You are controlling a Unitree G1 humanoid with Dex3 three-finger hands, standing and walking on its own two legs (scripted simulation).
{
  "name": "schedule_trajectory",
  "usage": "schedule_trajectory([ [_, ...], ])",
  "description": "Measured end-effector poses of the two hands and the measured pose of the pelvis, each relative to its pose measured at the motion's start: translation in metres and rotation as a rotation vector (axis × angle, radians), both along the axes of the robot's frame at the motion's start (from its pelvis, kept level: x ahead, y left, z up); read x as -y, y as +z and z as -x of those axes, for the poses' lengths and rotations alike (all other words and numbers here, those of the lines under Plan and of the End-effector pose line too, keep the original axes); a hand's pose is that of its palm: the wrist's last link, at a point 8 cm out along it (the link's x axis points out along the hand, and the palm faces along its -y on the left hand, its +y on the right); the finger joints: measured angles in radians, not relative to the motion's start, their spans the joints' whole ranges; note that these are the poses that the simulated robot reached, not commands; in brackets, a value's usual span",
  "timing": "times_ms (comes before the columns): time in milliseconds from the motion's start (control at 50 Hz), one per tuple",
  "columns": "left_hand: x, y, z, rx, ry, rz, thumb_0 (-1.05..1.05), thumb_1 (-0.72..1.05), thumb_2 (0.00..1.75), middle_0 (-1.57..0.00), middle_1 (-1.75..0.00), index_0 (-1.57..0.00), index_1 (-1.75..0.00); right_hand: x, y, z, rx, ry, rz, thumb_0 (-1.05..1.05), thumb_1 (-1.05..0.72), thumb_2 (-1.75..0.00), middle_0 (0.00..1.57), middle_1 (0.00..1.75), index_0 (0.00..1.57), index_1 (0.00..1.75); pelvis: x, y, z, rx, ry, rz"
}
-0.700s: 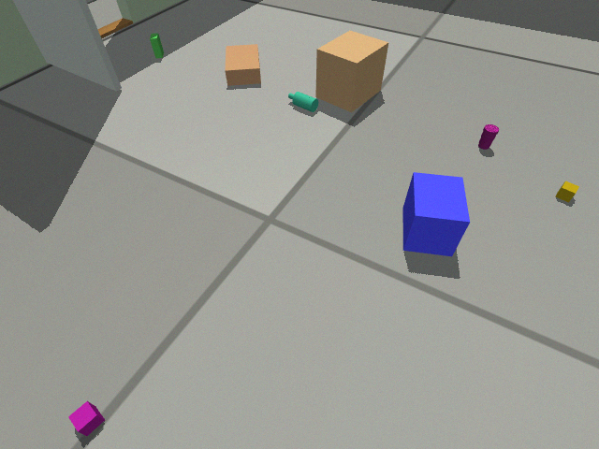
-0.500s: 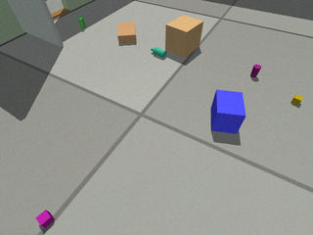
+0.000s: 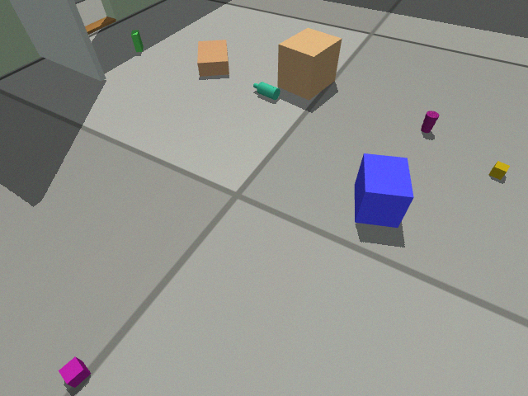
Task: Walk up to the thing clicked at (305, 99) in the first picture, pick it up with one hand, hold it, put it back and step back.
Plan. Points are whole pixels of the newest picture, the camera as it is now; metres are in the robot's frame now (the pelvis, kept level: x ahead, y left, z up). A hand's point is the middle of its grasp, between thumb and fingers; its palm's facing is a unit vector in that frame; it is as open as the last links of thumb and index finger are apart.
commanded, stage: stand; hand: left
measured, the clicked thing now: (265, 89) +2.10 +0.00 -0.74
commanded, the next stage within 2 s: walk up in 0.42 s
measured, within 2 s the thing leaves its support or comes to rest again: neither
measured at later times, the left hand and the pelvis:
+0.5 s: hand out of the picture +0.07 +0.26 -0.16, palm faces -0.07 -0.94 -0.33, open 7.4 cm; pelvis +0.01 +0.00 +0.00, yaw -3 degrees
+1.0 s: hand (179, 296) +0.33 +0.19 -0.13, palm faces -0.25 -0.86 -0.44, open 7.4 cm; pelvis +0.20 -0.07 -0.01, yaw -18 degrees
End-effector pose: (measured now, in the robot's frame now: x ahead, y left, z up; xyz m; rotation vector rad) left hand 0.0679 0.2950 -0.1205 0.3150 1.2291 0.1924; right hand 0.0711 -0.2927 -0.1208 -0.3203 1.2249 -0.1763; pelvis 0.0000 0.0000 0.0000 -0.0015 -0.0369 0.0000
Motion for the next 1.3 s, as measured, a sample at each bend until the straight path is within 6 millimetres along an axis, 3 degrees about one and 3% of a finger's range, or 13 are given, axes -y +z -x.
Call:
schedule_trajectory([
  [400, -0.001, -0.001, 0.003, -0.028, 0.003, -0.002, 0.01, 0.9, 0.89, -0.21, -0.3, -0.2, -0.3, 0.0, -0.002, 0.003, -0.033, -0.004, -0.001, 0.0, -0.91, -0.9, 0.21, 0.3, 0.21, 0.3, -0.001, 0.0, -0.005, -0.012, 0.002, -0.001],
  [540, -0.014, 0.0, -0.011, -0.052, -0.068, -0.003, 0.01, 0.9, 0.89, -0.21, -0.3, -0.2, -0.3, 0.016, 0.004, -0.015, 0.11, -0.06, -0.008, 0.01, -0.9, -0.9, 0.21, 0.3, 0.21, 0.3, -0.005, -0.008, -0.018, -0.05, -0.087, -0.018],
  [620, -0.016, 0.006, -0.053, -0.072, -0.162, -0.048, 0.01, 0.9, 0.89, -0.21, -0.3, -0.2, -0.3, 0.036, 0.007, -0.011, 0.173, -0.145, 0.016, 0.0, -0.9, -0.9, 0.21, 0.3, 0.21, 0.3, 0.0, -0.011, -0.035, -0.051, -0.155, -0.026],
  [720, 0.007, 0.022, -0.14, 0.041, -0.262, -0.063, 0.02, 0.9, 0.89, -0.21, -0.3, -0.2, -0.3, 0.064, 0.001, 0.007, 0.099, -0.22, 0.019, 0.0, -0.9, -0.9, 0.21, 0.3, 0.21, 0.3, 0.022, -0.012, -0.071, -0.032, -0.194, -0.028],
  [800, 0.035, 0.025, -0.208, 0.155, -0.312, -0.097, 0.01, 0.9, 0.9, -0.21, -0.3, -0.2, -0.3, 0.093, -0.023, 0.001, 0.057, -0.272, 0.011, 0.01, -0.9, -0.9, 0.21, 0.3, 0.21, 0.3, 0.048, -0.03, -0.107, -0.009, -0.227, -0.01],
  [860, 0.053, 0.026, -0.236, 0.226, -0.302, -0.104, 0.01, 0.9, 0.89, -0.21, -0.3, -0.2, -0.3, 0.103, -0.031, -0.024, 0.033, -0.273, -0.005, 0.01, -0.91, -0.9, 0.2, 0.3, 0.2, 0.3, 0.061, -0.033, -0.132, 0.002, -0.239, 0.013],
  [920, 0.063, 0.031, -0.245, 0.189, -0.291, -0.095, 0.01, 0.9, 0.89, -0.21, -0.3, -0.2, -0.3, 0.104, -0.02, -0.067, 0.08, -0.26, -0.035, 0.01, -0.91, -0.9, 0.2, 0.3, 0.2, 0.3, 0.068, -0.021, -0.159, 0.012, -0.272, 0.016],
  [1000, 0.067, 0.032, -0.26, 0.109, -0.293, -0.093, 0.01, 0.9, 0.89, -0.21, -0.3, -0.2, -0.3, 0.107, -0.002, -0.129, 0.178, -0.241, -0.049, 0.01, -0.91, -0.9, 0.2, 0.3, 0.2, 0.3, 0.073, -0.01, -0.198, 0.021, -0.317, 0.023],
  [1080, 0.065, 0.026, -0.292, 0.046, -0.317, -0.087, 0.01, 0.89, 0.89, -0.21, -0.3, -0.2, -0.3, 0.112, 0.008, -0.182, 0.209, -0.246, -0.039, 0.01, -0.91, -0.9, 0.2, 0.3, 0.21, 0.3, 0.073, -0.009, -0.246, 0.008, -0.35, 0.03],
  [1180, 0.052, 0.006, -0.364, 0.005, -0.356, -0.085, 0.01, 0.89, 0.89, -0.21, -0.3, -0.21, -0.3, 0.116, 0.008, -0.248, 0.192, -0.259, 0.005, 0.01, -0.91, -0.9, 0.2, 0.3, 0.21, 0.3, 0.065, -0.023, -0.317, -0.022, -0.37, 0.048],
  [1240, 0.041, -0.014, -0.423, -0.013, -0.383, -0.098, 0.01, 0.89, 0.89, -0.21, -0.3, -0.21, -0.3, 0.112, 0.004, -0.289, 0.193, -0.287, 0.043, 0.01, -0.91, -0.9, 0.2, 0.3, 0.21, 0.3, 0.058, -0.037, -0.364, -0.033, -0.38, 0.021],
  [1300, 0.046, -0.02, -0.485, -0.007, -0.423, -0.102, 0.01, 0.9, 0.89, -0.21, -0.3, -0.2, -0.3, 0.099, 0.007, -0.313, 0.203, -0.322, 0.058, 0.01, -0.91, -0.9, 0.2, 0.3, 0.21, 0.3, 0.051, -0.036, -0.398, -0.024, -0.403, 0.004],
])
